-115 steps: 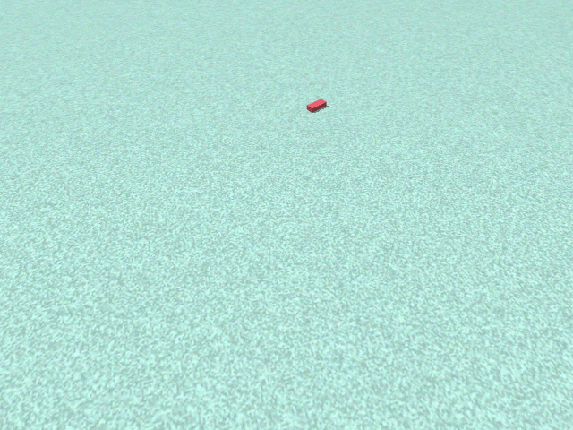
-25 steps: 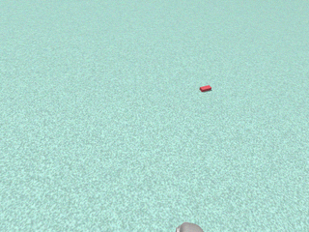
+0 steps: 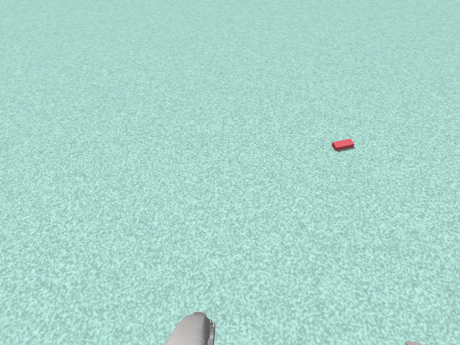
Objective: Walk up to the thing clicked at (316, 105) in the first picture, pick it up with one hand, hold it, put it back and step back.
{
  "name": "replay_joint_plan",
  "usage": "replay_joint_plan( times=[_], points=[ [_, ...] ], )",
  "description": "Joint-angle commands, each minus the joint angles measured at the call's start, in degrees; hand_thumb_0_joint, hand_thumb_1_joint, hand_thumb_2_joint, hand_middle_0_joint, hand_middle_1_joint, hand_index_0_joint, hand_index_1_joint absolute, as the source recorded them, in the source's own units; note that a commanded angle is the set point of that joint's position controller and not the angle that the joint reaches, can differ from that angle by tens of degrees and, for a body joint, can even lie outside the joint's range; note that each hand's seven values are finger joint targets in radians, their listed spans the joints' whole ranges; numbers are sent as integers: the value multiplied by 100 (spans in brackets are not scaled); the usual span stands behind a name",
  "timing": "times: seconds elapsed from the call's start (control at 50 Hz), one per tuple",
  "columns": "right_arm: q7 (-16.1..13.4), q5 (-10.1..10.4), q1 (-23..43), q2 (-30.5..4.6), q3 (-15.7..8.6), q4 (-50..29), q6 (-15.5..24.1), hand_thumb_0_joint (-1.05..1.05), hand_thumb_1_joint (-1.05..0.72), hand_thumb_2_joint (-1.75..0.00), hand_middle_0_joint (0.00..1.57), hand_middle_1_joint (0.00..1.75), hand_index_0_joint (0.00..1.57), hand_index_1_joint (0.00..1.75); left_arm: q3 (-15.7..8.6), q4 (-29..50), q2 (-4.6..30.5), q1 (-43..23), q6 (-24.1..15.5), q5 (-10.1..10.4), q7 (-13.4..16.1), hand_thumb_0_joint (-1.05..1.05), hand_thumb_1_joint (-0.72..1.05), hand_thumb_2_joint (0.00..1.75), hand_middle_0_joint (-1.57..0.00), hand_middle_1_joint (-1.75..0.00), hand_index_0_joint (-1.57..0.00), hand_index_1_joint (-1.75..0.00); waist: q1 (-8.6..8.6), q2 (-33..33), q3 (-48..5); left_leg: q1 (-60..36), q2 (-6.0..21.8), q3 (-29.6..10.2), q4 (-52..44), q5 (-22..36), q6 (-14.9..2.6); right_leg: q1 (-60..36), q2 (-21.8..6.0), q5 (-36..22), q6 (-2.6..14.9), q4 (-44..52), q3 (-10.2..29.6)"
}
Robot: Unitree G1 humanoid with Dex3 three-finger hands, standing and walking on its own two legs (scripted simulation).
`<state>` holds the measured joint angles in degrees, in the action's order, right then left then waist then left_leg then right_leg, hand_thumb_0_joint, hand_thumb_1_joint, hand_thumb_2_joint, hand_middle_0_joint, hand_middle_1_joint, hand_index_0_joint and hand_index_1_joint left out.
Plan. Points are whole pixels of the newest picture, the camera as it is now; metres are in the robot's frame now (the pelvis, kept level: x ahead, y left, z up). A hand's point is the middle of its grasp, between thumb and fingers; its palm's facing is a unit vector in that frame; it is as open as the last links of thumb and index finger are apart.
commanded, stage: walk up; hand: left
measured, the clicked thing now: (342, 144) +1.37 -0.55 -0.76
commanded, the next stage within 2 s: none
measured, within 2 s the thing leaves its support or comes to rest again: neither
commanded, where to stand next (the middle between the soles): +1.01 -0.85 m, yaw +10 degrees
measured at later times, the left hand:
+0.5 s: hand (193, 238) +0.36 +0.14 -0.14, palm faces -0.03 -0.95 -0.31, open 7.4 cm
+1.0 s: hand (257, 234) +0.41 -0.01 -0.18, palm faces +0.10 -0.95 -0.31, open 7.4 cm
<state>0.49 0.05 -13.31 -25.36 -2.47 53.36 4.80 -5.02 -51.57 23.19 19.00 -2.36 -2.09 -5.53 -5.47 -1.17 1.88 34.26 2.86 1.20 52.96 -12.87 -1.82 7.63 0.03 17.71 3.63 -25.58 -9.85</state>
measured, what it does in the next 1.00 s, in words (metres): walks ahead: left foot, then right foot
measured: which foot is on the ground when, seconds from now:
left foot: up 0.00-0.12, down 0.14-0.58, up 0.60-0.94, down 0.96-1.00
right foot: down 0.00-0.14, up 0.16-0.54, down 0.56-0.98, up 1.00-1.00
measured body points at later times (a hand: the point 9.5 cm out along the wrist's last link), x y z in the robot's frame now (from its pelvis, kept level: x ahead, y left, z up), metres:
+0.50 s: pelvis +0.23 -0.14 -0.02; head +0.24 -0.11 +0.43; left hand +0.36 +0.19 -0.12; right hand +0.26 -0.49 -0.09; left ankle +0.20 +0.05 -0.74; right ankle +0.36 -0.34 -0.71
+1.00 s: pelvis +0.41 -0.29 -0.03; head +0.42 -0.25 +0.42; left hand +0.40 +0.04 -0.16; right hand +0.52 -0.61 -0.11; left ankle +0.49 -0.19 -0.74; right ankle +0.37 -0.35 -0.73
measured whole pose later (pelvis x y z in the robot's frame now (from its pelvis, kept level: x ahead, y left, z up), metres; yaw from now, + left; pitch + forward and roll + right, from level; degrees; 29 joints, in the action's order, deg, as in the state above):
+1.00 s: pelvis +0.41 -0.29 -0.03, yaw +5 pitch -2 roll +1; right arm -2.5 -1.1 -17.2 -23.3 -1.7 51.1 6.9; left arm -5.2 -46.3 24.9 19.8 2.0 -2.7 -5.3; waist -4.4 5.1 3.8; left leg 24.1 0.2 7.1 37.3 -10.7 -3.4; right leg 15.3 1.1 26.9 4.0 -47.4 -6.4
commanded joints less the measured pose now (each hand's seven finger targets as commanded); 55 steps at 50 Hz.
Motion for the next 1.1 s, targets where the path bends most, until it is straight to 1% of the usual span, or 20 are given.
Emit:
replay_joint_plan(
  times=[0.0, 0.1, 0.12, 0.14, 0.16, 0.18, 0.24, 0.32, 0.42, 0.52, 0.56, 0.58, 0.6, 0.68, 0.82, 0.9, 0.92, 0.96, 0.98, 1.08],
  points=[
    [-21, 51, 251, -935, -283, -573, 128, 0, -90, -90, 20, 30, 20, 30, -368, 726, 1388, -300, -109, -8, 53, 0, 90, 90, -20, -30, -20, -30, 104, 851, 216, -513, 54, 404, -1428, 604, 72, 31, -1165, -1521, 377, 977, 694],
    [-260, -28, -1225, -1165, -462, -296, 142, 0, -90, -90, 20, 30, 20, 30, -299, 977, 1273, -127, 72, 59, 120, 0, 90, 90, -20, -30, -20, -30, 740, -52, -676, -3176, -355, 637, -2276, 826, -255, 452, -862, -3191, 116, -1537, 367],
    [-326, -112, -1868, -1501, -601, -209, 149, 0, -90, -90, 20, 30, 20, 30, -236, 1076, 1085, -40, 70, 49, 169, 0, 90, 90, -20, -30, -20, -30, 1091, -438, -925, -4156, 321, -377, -2270, 314, -649, 1464, -725, -2560, -89, -2769, 446],
    [-418, -168, -2130, -1942, -727, -285, 148, 0, -90, -90, 20, 30, 20, 30, -194, 1150, 790, 243, 80, 42, 180, 0, 90, 90, -20, -30, -20, -30, 1080, -1381, -1307, -5221, 1971, -3018, -2446, -16, -1259, 2980, -30, 950, -328, -4156, 489],
    [-463, -21, -1862, -2072, -759, -513, 160, 0, -90, -90, 20, 30, 20, 30, -323, 1107, 1384, 262, 181, 26, 220, 0, 90, 90, -20, -30, -20, -30, 1052, -511, -1347, -5128, 2777, -4785, -3157, -707, -1866, 3604, 119, 1662, -495, -5015, 1347],
    [-525, 149, -1515, -2143, -830, -556, 168, 0, -90, -90, 20, 30, 20, 30, -392, 1096, 1856, -64, 203, -6, 247, 0, 90, 90, -20, -30, -20, -30, 1031, -281, -1077, -4816, 3098, -5066, -3387, -1040, -2068, 3825, -342, 1339, -377, -5549, 1901],
    [-514, 113, -887, -1525, -472, -642, 271, 0, -90, -90, 20, 30, 20, 30, -382, 1041, 1453, -489, 141, 94, 140, 0, 90, 90, -20, -30, -20, -30, 733, 390, -188, -2869, 1918, -2011, -3216, 1701, -1337, 3033, -561, 487, -388, -5214, 1925],
    [-351, 17, -467, -1589, -454, -625, 426, 0, -90, -90, 20, 30, 20, 30, -376, 963, 1135, -235, 322, 83, -92, 0, 90, 90, -20, -30, -20, -30, 308, -437, 330, -1444, 1213, -433, -3390, 1039, -1006, 2322, -791, -2, -409, -3883, 1496],
    [-272, -62, -353, -1951, -569, -633, 472, 0, -90, -90, 20, 30, 20, 30, -410, 1089, 1101, -936, 356, 89, -288, 0, 90, 90, -20, -30, -20, -30, 491, -1097, 281, -1264, 1102, -60, -3594, -118, -810, 1645, -936, -751, -374, -1670, 1174],
    [-315, -113, -97, -1831, -556, -608, 265, 0, -90, -90, 20, 30, 20, 30, -606, 708, 1377, -417, 313, 25, -244, 0, 90, 90, -20, -30, -20, -30, 75, -520, -384, -855, 1094, 145, -2149, -585, -585, 34, -445, -419, -247, -1071, 522],
    [-334, -105, -630, -957, -259, -612, 183, 0, -90, -90, 20, 30, 20, 30, -854, 439, 2052, 687, 186, -105, -87, 0, 90, 90, -20, -30, -20, -30, -501, 2026, -798, 409, 137, 665, 1142, -1032, -246, -1180, -1045, 1187, 75, 142, 1955],
    [-388, 18, -604, -937, -210, -752, 163, 0, -90, -90, 20, 30, 20, 30, -822, 617, 2380, 437, 132, -47, -5, 0, 90, 90, -20, -30, -20, -30, -321, 2642, -559, 1584, -367, 496, 1919, -2015, -47, -1296, -1993, 1278, 498, 1152, 3881],
    [-452, -77, -610, -1300, -301, -651, 126, 0, -90, -90, 20, 30, 20, 30, -818, 711, 2444, -19, 138, 53, 38, 0, 90, 90, -20, -30, -20, -30, -139, 2166, -445, 1411, 97, 69, 2293, -1893, -88, -960, -2273, 1453, 859, 1305, 4391],
    [-331, 102, -838, -1407, -335, -117, 149, 0, -90, -90, 20, 30, 20, 30, -547, 870, 1667, -717, 103, 72, 124, 0, 90, 90, -20, -30, -20, -30, 373, 1551, 26, 227, 438, -138, 1170, -882, -121, 457, -1303, 173, 685, 763, 2191],
    [-251, -4, -567, -1142, -274, -302, 203, 0, -90, -90, 20, 30, 20, 30, -385, 1163, 1392, -420, 67, -32, 84, 0, 90, 90, -20, -30, -20, -30, 170, 934, -85, -354, 151, 260, -831, -638, -10, 289, -1489, -746, 1131, 745, 1923],
    [-368, -11, -1566, -1106, -382, -113, 296, 0, -90, -90, 20, 30, 20, 30, -268, 1387, 1255, -708, 160, 9, 41, 0, 90, 90, -20, -30, -20, -30, 792, 305, -506, -2880, -169, 421, -2284, 966, -69, 1294, -1002, -1643, 690, -709, 1123],
    [-427, -75, -1820, -1334, -473, -84, 287, 0, -90, -90, 20, 30, 20, 30, -207, 1422, 1058, -562, 158, 37, 41, 0, 90, 90, -20, -30, -20, -30, 954, -103, -651, -3648, 58, 62, -2432, 858, -229, 1820, -651, -1694, 363, -1630, 817],
    [-567, -148, -1928, -2071, -677, -377, 263, 0, -90, -90, 20, 30, 20, 30, -212, 1442, 908, -104, 232, -45, 67, 0, 90, 90, -20, -30, -20, -30, 879, -961, -805, -4199, 2449, -3884, -3507, -1373, -1127, 3643, 31, 1280, -249, -3861, 1104],
    [-593, 14, -1344, -2125, -701, -587, 243, 0, -90, -90, 20, 30, 20, 30, -379, 1286, 1573, 53, 375, -93, 86, 0, 90, 90, -20, -30, -20, -30, 750, -52, -518, -3624, 2812, -4220, -3821, -2529, -1537, 3602, -375, 1200, -289, -4230, 1585],
    [-481, -9, -726, -1655, -518, -565, 286, 0, -90, -90, 20, 30, 20, 30, -500, 992, 1491, -30, 420, -71, -20, 0, 90, 90, -20, -30, -20, -30, 501, -205, 312, -1721, 1635, -1601, -3680, -1502, -1029, 2867, -717, 303, -419, -3897, 1635]
  ],
)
